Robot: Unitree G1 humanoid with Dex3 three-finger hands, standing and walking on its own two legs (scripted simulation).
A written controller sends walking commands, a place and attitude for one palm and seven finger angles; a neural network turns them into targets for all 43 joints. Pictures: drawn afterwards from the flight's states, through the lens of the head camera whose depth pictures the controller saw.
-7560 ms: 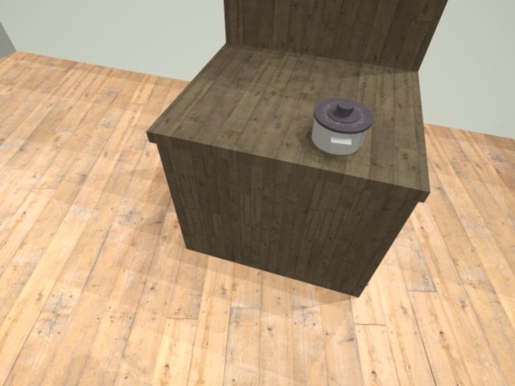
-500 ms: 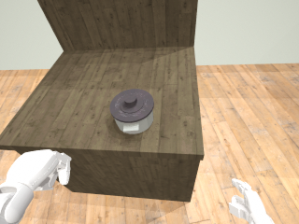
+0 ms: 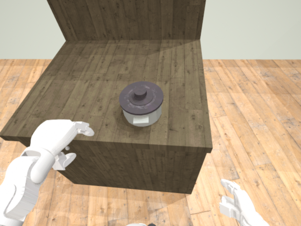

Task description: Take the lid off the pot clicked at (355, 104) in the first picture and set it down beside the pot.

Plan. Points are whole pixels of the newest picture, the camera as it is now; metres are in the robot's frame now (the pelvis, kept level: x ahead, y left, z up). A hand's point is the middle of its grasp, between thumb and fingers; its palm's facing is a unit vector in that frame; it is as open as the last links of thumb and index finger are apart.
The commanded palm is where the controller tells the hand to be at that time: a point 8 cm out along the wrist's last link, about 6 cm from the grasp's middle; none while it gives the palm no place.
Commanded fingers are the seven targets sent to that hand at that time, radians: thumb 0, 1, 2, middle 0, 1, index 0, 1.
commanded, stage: reach forward and open the fingers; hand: left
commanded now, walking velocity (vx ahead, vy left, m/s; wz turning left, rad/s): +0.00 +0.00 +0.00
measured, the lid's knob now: (140, 92) +0.52 +0.11 +0.03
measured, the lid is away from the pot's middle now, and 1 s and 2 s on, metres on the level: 0.00 0.00 0.00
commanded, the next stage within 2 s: move the open hand above the knob in 0.24 s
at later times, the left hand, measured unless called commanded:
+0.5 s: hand (71, 136) +0.30 +0.24 +0.08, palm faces -0.27 -0.10 -0.96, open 10.0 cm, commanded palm +0.30 +0.23 +0.16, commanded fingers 0.00 -0.24 1.32 -0.83 -0.08 -0.83 -0.08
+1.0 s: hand (103, 113) +0.37 +0.18 +0.09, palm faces -0.27 -0.08 -0.96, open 10.0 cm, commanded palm +0.36 +0.18 +0.16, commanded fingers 0.00 -0.24 1.32 -0.83 -0.08 -0.83 -0.08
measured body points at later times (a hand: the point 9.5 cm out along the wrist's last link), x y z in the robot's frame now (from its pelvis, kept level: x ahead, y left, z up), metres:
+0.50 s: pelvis -0.01 +0.00 +0.00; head +0.02 -0.03 +0.45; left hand +0.31 +0.25 +0.14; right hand +0.20 -0.22 -0.11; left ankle +0.08 +0.08 -0.74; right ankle -0.05 -0.13 -0.74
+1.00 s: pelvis +0.01 -0.01 +0.00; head +0.04 -0.05 +0.45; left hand +0.38 +0.18 +0.14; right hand +0.18 -0.25 -0.12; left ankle +0.08 +0.08 -0.74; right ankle -0.05 -0.13 -0.74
